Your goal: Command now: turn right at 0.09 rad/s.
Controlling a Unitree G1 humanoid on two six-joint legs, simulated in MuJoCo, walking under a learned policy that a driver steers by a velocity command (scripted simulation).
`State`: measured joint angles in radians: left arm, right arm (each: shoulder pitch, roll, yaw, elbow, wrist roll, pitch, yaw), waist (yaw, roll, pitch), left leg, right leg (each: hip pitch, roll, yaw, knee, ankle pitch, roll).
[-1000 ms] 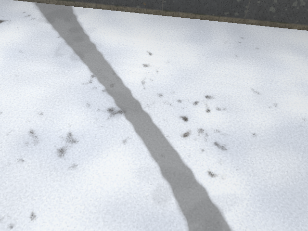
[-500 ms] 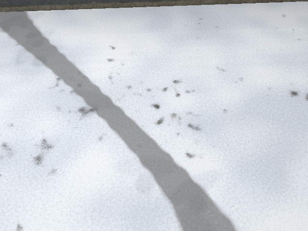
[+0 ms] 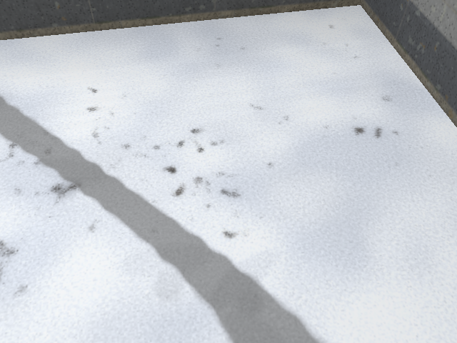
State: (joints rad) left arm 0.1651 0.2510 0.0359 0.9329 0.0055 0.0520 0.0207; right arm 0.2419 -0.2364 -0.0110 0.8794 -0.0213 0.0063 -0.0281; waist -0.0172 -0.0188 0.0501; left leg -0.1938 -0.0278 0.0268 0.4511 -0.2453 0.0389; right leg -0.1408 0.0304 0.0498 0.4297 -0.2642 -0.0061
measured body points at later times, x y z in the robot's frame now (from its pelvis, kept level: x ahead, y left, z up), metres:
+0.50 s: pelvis +0.07 +0.03 -0.01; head +0.08 +0.05 +0.44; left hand +0.04 +0.30 -0.16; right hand +0.14 -0.24 -0.13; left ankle +0.09 +0.12 -0.74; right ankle -0.03 -0.10 -0.72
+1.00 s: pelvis +0.33 +0.03 -0.02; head +0.36 +0.03 +0.42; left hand +0.51 +0.26 -0.14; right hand +0.24 -0.20 -0.17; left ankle +0.11 +0.12 -0.70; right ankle +0.43 -0.03 -0.74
